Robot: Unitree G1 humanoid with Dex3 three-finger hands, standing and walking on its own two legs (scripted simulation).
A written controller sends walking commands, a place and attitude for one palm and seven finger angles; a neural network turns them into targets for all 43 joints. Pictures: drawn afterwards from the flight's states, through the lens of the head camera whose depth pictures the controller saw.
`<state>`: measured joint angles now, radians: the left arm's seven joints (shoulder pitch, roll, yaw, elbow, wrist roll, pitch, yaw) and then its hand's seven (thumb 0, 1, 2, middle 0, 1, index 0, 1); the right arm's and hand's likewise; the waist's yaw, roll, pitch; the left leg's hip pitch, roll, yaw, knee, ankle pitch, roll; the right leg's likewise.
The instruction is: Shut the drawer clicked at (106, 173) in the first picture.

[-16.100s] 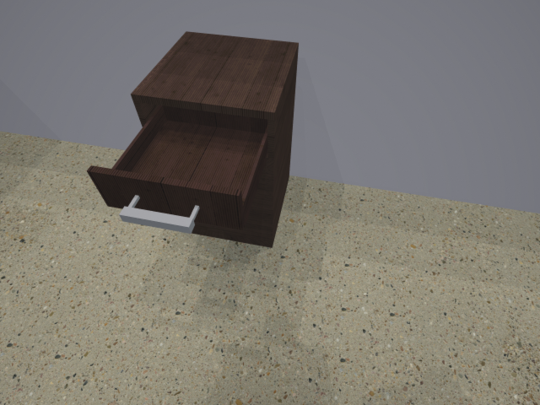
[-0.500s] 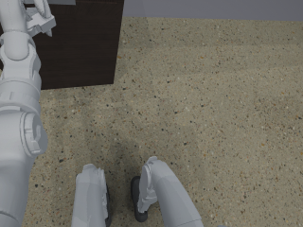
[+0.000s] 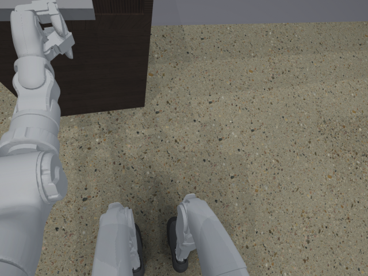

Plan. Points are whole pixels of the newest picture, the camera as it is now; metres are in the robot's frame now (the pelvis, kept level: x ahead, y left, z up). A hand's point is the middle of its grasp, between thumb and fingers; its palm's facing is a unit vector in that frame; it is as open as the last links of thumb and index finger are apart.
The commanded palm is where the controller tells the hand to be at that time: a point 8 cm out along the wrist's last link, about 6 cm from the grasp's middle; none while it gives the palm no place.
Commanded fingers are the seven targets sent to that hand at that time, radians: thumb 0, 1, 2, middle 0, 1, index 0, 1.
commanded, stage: pull the fist back off the drawer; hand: left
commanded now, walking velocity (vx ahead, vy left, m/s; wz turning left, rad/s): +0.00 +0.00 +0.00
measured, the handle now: out of the picture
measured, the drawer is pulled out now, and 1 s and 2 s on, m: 0.00 0.00 0.00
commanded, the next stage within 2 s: draw the hand back to the body in 0.16 s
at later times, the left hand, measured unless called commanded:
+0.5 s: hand (47, 51) +0.50 +0.18 +0.09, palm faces +0.12 -0.99 -0.06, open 3.2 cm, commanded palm +0.46 +0.22 +0.11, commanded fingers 0.00 0.90 0.90 -1.40 -1.60 -1.40 -1.60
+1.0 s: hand out of the picture +0.34 +0.22 +0.22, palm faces +0.23 -0.93 -0.28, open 3.2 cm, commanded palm +0.31 +0.27 +0.25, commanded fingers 0.00 0.90 0.90 -1.40 -1.60 -1.40 -1.60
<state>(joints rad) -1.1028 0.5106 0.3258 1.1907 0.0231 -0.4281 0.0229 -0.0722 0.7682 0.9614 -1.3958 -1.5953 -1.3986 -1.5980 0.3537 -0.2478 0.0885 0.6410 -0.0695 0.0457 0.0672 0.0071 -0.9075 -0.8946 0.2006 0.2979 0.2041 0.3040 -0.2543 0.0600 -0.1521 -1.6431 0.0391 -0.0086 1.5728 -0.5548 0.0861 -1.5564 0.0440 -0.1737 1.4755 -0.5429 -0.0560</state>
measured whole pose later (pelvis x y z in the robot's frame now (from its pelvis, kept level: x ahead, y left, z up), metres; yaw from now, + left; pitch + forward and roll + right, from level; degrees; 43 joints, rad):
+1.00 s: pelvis +0.08 +0.00 +0.17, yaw +5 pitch +7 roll -1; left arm 0.13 0.31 0.05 0.10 -0.08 -0.06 0.10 0.01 0.89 0.90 -1.40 -1.59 -1.40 -1.60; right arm 0.22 -0.23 0.06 0.48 0.06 0.10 -0.08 0.01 -0.91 -0.90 0.20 0.30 0.20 0.30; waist -0.01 0.06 -0.10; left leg -0.48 -0.03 0.04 0.76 -0.40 0.07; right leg -0.44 0.03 -0.07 0.71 -0.40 -0.03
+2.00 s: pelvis +0.07 +0.00 +0.20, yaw +5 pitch +0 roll -1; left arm 0.57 0.35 0.34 -0.42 -0.07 -0.19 0.11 0.01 0.89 0.90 -1.40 -1.59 -1.40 -1.60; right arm 0.18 -0.25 -0.01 0.58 0.02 -0.02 -0.04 0.02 -0.91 -0.90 0.20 0.30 0.20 0.30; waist -0.02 0.07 0.01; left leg -0.23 -0.02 0.05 0.48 -0.25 0.06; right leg -0.18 0.05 -0.05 0.43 -0.24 -0.04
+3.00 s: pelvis -0.10 -0.03 +0.18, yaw +2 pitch +5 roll -3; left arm 0.60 0.53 0.43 -0.71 -0.07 -0.29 0.09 0.01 0.88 0.90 -1.40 -1.59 -1.40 -1.60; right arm 0.04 -0.18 0.01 0.58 -0.04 -0.13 -0.01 0.01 -0.90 -0.89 0.20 0.30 0.21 0.30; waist -0.01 0.00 0.13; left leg -0.58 0.05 0.04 0.40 0.08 0.04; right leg -0.18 0.07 0.01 0.50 -0.42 -0.01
